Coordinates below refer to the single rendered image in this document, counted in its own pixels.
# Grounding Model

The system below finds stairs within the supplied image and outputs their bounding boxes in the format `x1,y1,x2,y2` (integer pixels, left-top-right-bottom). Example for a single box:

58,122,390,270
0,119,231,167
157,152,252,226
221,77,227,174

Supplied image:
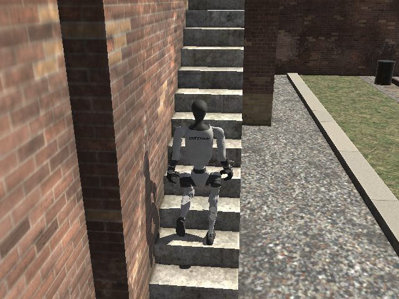
149,0,245,299

